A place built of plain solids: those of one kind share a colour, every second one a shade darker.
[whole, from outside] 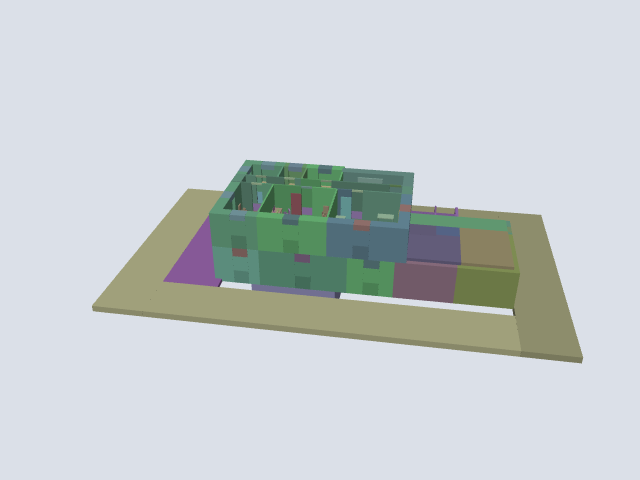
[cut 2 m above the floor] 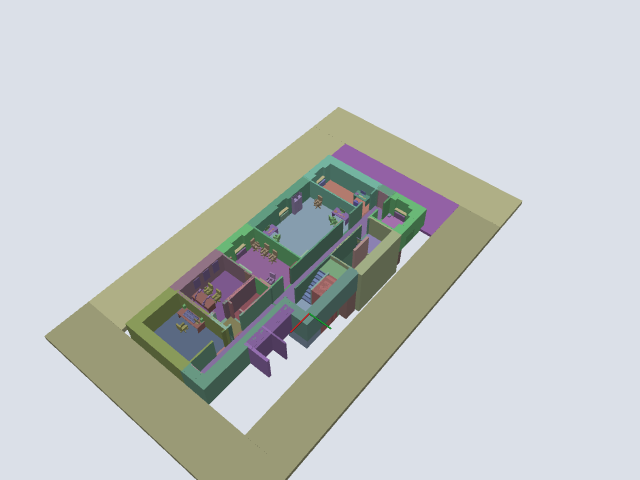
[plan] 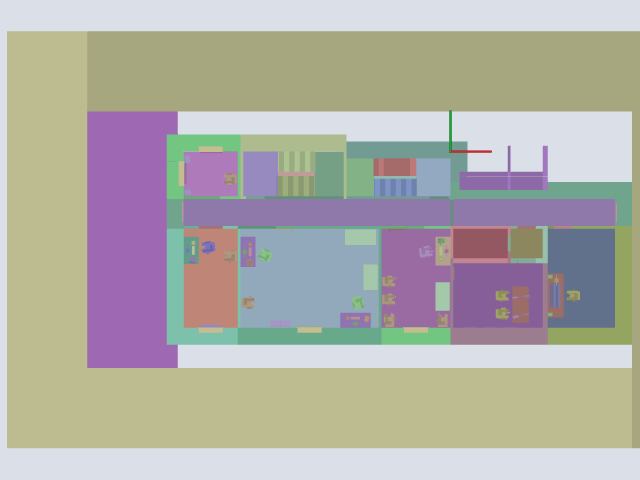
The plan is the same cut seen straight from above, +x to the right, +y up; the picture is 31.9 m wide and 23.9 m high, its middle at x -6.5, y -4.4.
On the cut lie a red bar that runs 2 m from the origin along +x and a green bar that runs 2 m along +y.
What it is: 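A small local radio station; a reception, a studio behind a window from its control room, a newsroom, offices and a record library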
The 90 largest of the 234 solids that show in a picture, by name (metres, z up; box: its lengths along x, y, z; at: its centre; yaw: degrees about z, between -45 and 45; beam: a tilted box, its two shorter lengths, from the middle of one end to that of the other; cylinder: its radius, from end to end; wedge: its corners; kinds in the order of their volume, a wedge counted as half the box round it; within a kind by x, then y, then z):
{
 "ground_garden_1": {"box": [4.0, 20.77, 0.5], "at": [-20.09, -4.38, -0.27]},
 "ground_garden_2": {"box": [27.13, 4.0, 0.5], "at": [-4.52, -12.77, -0.27]},
 "ground_garden_3": {"box": [27.13, 4.0, 0.5], "at": [-4.52, 4.0, -0.27]},
 "ground_garden_4": {"box": [4.0, 20.77, 0.5], "at": [11.04, -4.38, -0.27]},
 "wall_Smhall_1": {"box": [4.27, 0.14, 6.09], "at": [-3.18, -2.29, 2.79]},
 "wall_Smhall_2": {"box": [6.17, 0.85, 6.09], "at": [-2.23, 0.09, 2.79]},
 "wall_Smhall_3": {"box": [0.85, 2.87, 6.09], "at": [0.42, -0.93, 2.79]},
 "wall_office_1": {"box": [0.85, 1.36, 3.19], "at": [-13.71, 0.17, 1.34]},
 "wall_office_2": {"box": [1.6, 0.85, 3.19], "at": [-13.34, 0.42, 1.34]},
 "wall_office_3": {"box": [0.89, 0.85, 3.19], "at": [-10.9, 0.42, 1.34]},
 "wall_office_4": {"box": [0.14, 5.92, 2.9], "at": [-10.53, -6.66, 4.39]},
 "wall_office_5": {"box": [2.12, 0.85, 2.9], "at": [-9.54, -9.2, 4.39]},
 "wall_office_6": {"box": [1.07, 0.85, 2.9], "at": [-7.98, 0.42, 4.39]},
 "wall_office_7": {"box": [2.12, 0.85, 2.9], "at": [-6.22, -9.2, 4.39]},
 "wall_office_8": {"box": [1.07, 0.85, 2.9], "at": [-5.71, 0.42, 4.39]},
 "wall_office_9": {"box": [0.14, 5.92, 2.9], "at": [-5.23, -6.66, 4.39]},
 "wall_office_10": {"box": [0.14, 5.92, 3.19], "at": [-3.51, -6.66, 1.34]},
 "wall_office_11": {"box": [1.26, 0.85, 3.19], "at": [-2.95, -9.2, 1.34]},
 "wall_office_12": {"box": [1.26, 0.85, 3.19], "at": [-0.49, -9.2, 1.34]},
 "wall_office_13": {"box": [0.14, 5.92, 3.19], "at": [0.07, -6.66, 1.34]},
 "wall_corr_1": {"box": [0.85, 1.62, 2.9], "at": [-13.71, -3.03, 4.39]},
 "wall_corr_2": {"box": [6.5, 0.14, 3.19], "at": [-5.46, -3.77, 1.34]},
 "wall_corr_3": {"box": [8.22, 0.14, 3.19], "at": [-5.16, -2.29, 1.34]},
 "wall_corr_4": {"box": [0.85, 1.62, 2.9], "at": [0.42, -3.03, 4.39]},
 "wall_corr_5": {"box": [9.04, 0.85, 3.19], "at": [4.52, -1.94, 1.34]},
 "wall_corr_6": {"box": [0.85, 1.02, 3.19], "at": [8.62, -2.02, 1.34]},
 "flightbSm_1": {"box": [2.13, 0.89, 5.1], "at": [-2.78, -0.78, -0.78]},
 "flightbSm_2": {"box": [1.87, 0.89, 5.28], "at": [-2.65, -0.78, -0.69]},
 "flightbSm_3": {"box": [1.61, 0.89, 5.46], "at": [-2.52, -0.78, -0.6]},
 "flightbSm_4": {"box": [1.35, 0.89, 5.63], "at": [-2.38, -0.78, -0.52]},
 "flightbSm_5": {"box": [0.57, 0.89, 6.16], "at": [-1.99, -0.78, -0.25]},
 "wall_control_1": {"box": [0.25, 5.92, 3.19], "at": [4.71, -6.66, 1.34]},
 "wall_control_2": {"box": [4.45, 0.85, 3.19], "at": [6.82, -9.2, 1.34]},
 "wall_control_3": {"box": [0.85, 5.92, 3.19], "at": [8.62, -6.66, 1.34]},
 "wall_Schall_1": {"box": [0.14, 3.21, 5.87], "at": [-10.38, -0.76, 0.0]},
 "wall_Schall_2": {"box": [5.28, 0.85, 5.87], "at": [-7.82, 0.42, 0.0]},
 "wall_Schall_3": {"box": [0.14, 3.21, 5.87], "at": [-5.25, -0.76, 0.0]},
 "flightaSm_1": {"box": [0.83, 0.89, 4.39], "at": [-3.4, -1.78, -1.14]},
 "flightaSm_2": {"box": [1.09, 0.89, 4.22], "at": [-3.27, -1.78, -1.22]},
 "flightaSm_3": {"box": [1.35, 0.89, 4.04], "at": [-3.14, -1.78, -1.31]},
 "flightaSm_4": {"box": [1.61, 0.89, 3.86], "at": [-3.01, -1.78, -1.4]},
 "flightaSm_5": {"box": [1.87, 0.89, 3.69], "at": [-2.88, -1.78, -1.49]},
 "flightaSm_6": {"box": [2.13, 0.89, 3.51], "at": [-2.75, -1.78, -1.58]},
 "wall_library_1": {"box": [0.85, 5.92, 2.68], "at": [-10.74, -6.66, -1.59]},
 "wall_library_2": {"box": [6.7, 0.85, 2.68], "at": [-7.82, -9.2, -1.59]},
 "wall_reception_1": {"box": [0.85, 5.92, 3.19], "at": [-13.71, -6.66, 1.34]},
 "wall_reception_2": {"box": [1.6, 0.85, 3.19], "at": [-13.34, -9.2, 1.34]},
 "wall_reception_3": {"box": [0.89, 0.85, 3.19], "at": [-10.9, -9.2, 1.34]},
 "wall_reception_4": {"box": [0.14, 5.92, 3.19], "at": [-10.53, -6.66, 1.34]},
 "wall_green_1": {"box": [2.12, 0.85, 2.9], "at": [-4.24, -9.2, 4.39]},
 "wall_green_2": {"box": [2.83, 0.85, 2.9], "at": [-0.56, -9.2, 4.39]},
 "wall_green_3": {"box": [0.85, 2.72, 2.9], "at": [0.42, -8.26, 4.39]},
 "wall_green_4": {"box": [0.85, 2.01, 2.9], "at": [0.42, -4.7, 4.39]},
 "wall_front_1": {"box": [0.85, 2.72, 2.9], "at": [-13.71, -8.26, 4.39]},
 "wall_front_2": {"box": [0.85, 2.01, 2.9], "at": [-13.71, -4.7, 4.39]},
 "wall_front_3": {"box": [0.85, 1.36, 2.9], "at": [-13.71, 0.17, 4.39]},
 "wall_front_4": {"box": [1.6, 0.85, 2.9], "at": [-13.34, -9.2, 4.39]},
 "wall_front_5": {"box": [1.6, 0.85, 2.9], "at": [-13.34, 0.42, 4.39]},
 "wall_newsroom_1": {"box": [2.98, 0.85, 3.19], "at": [-9.11, -9.2, 1.34]},
 "wall_newsroom_2": {"box": [5.27, 0.14, 3.19], "at": [-6.07, -3.77, 1.34]},
 "wall_newsroom_3": {"box": [2.98, 0.85, 3.19], "at": [-4.93, -9.2, 1.34]},
 "wall_newsroom_4": {"box": [0.14, 5.92, 3.19], "at": [-3.51, -6.66, 1.34]},
 "wall_studio_1": {"box": [3.34, 0.25, 3.19], "at": [1.67, -5.43, 1.34]},
 "wall_studio_2": {"box": [4.84, 0.85, 3.19], "at": [2.42, -9.2, 1.34]},
 "wall_studio_3": {"box": [0.25, 4.31, 3.19], "at": [4.71, -7.46, 1.34]},
 "ground_street_1": {"box": [4.5, 12.77, 0.3], "at": [-15.84, -4.38, -0.17]},
 "flightbSc_1": {"box": [0.83, 1.02, 2.8], "at": [-8.18, -0.5, -1.93]},
 "flightbSc_2": {"box": [1.09, 1.02, 2.62], "at": [-8.05, -0.5, -2.02]},
 "flightbSc_3": {"box": [1.35, 1.02, 2.45], "at": [-7.92, -0.5, -2.11]},
 "flightbSc_4": {"box": [1.61, 1.02, 2.27], "at": [-7.79, -0.5, -2.2]},
 "flightbSc_5": {"box": [1.87, 1.02, 2.09], "at": [-7.66, -0.5, -2.29]},
 "floor_halfSm_1": {"box": [1.37, 1.88, 4.93], "at": [-4.49, -1.28, -0.87]},
 "floor_corr_1": {"box": [13.29, 1.34, 0.25], "at": [-6.64, -3.03, -0.13]},
 "floor_corr_2": {"box": [13.29, 1.34, 0.25], "at": [-6.64, -3.03, 3.06]},
 "floor_corr_3": {"box": [8.05, 1.34, 0.25], "at": [4.17, -3.03, -0.13]},
 "floor_footSm_1": {"box": [1.72, 1.88, 3.33], "at": [-0.86, -1.28, -1.67]},
 "pocket_1": {"box": [1.16, 2.81, 2.83], "at": [-4.6, -0.95, -1.67]},
 "floor_newsroom_1": {"box": [6.88, 4.93, 0.25], "at": [-7.02, -6.3, -0.13]},
 "wall_fill_1": {"box": [2.4, 0.56, 3.19], "at": [1.65, -1.63, 1.34]},
 "wall_fill_2": {"box": [1.6, 0.56, 3.19], "at": [3.79, -1.63, 1.34]},
 "floor_halfSc_1": {"box": [1.44, 2.22, 1.92], "at": [-6.04, -1.11, -2.37]},
 "roof_control_1": {"box": [4.05, 5.52, 0.25], "at": [6.62, -6.46, 3.06]},
 "roof_studio_1": {"box": [4.84, 3.91, 0.25], "at": [2.42, -7.26, 3.06]},
 "floor_office_1": {"box": [3.44, 4.93, 0.25], "at": [-1.72, -6.3, -0.13]},
 "roof_corr_1": {"box": [8.64, 1.93, 0.25], "at": [4.32, -2.88, 3.06]},
 "floor_control_1": {"box": [3.35, 4.93, 0.25], "at": [6.51, -6.3, -0.13]},
 "floor_studio_1": {"box": [4.45, 3.21, 0.25], "at": [2.37, -7.17, -0.13]},
 "floor_reception_1": {"box": [2.69, 4.93, 0.25], "at": [-11.94, -6.3, -0.13]},
 "wall_booth_1": {"box": [2.99, 0.25, 3.19], "at": [1.5, -5.43, 1.34]},
 "wall_spineSc_1": {"box": [1.83, 0.22, 5.87], "at": [-7.67, -1.11, 0.0]}
}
